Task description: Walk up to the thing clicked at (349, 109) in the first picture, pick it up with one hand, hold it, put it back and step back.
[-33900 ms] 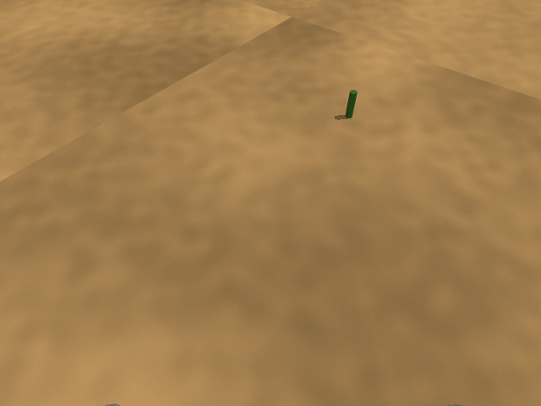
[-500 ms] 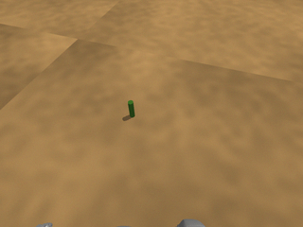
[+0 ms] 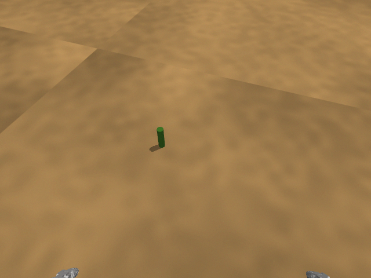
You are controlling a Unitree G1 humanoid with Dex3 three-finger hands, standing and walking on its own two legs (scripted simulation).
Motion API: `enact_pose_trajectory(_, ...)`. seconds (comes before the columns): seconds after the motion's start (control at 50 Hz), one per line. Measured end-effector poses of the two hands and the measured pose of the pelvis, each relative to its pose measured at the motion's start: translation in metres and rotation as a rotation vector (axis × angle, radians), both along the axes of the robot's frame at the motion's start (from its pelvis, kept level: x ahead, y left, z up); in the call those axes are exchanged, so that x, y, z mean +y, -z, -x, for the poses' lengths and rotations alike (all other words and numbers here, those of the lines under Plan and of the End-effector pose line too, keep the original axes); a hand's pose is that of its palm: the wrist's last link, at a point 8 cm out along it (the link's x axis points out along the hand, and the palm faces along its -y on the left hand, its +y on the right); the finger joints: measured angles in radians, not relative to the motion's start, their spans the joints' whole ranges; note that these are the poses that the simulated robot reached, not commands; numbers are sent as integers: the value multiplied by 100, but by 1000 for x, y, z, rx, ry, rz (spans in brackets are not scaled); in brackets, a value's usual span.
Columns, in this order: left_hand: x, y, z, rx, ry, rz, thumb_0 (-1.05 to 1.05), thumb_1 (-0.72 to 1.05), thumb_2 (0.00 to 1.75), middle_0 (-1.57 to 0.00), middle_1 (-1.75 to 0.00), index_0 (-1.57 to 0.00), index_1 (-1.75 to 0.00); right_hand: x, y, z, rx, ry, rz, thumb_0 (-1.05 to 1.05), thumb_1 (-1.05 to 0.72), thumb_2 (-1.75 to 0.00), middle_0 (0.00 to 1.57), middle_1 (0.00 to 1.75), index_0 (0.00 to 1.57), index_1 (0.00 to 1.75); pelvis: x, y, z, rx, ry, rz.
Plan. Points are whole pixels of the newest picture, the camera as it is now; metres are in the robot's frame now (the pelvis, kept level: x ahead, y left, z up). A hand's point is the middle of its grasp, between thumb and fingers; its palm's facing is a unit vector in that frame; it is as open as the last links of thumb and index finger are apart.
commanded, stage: step back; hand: left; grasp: from the side
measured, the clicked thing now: (161, 137) +0.99 +0.18 -0.69
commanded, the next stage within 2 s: stand in 0.30 s
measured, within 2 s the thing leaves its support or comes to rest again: neither
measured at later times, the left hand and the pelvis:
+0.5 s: hand out of the picture +0.09 +0.25 -0.14, palm faces +0.00 -0.94 -0.34, open 7.3 cm; pelvis +0.00 +0.00 +0.01, yaw +0 degrees
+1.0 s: hand out of the picture +0.05 +0.24 -0.14, palm faces -0.02 -0.94 -0.35, open 7.3 cm; pelvis -0.03 -0.02 +0.01, yaw +0 degrees
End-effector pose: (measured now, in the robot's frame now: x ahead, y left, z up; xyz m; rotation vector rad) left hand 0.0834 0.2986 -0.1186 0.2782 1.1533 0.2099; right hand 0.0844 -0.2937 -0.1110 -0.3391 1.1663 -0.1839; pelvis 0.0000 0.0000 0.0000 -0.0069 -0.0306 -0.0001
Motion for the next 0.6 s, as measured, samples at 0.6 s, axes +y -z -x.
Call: enact_pose_trajectory(0.6,-7,-11,12,59,9,-10,0,91,90,-20,-30,-20,-30,3,-1,1,2,14,-36,0,-90,-90,21,30,20,30,-2,-10,9,-28,6,-10)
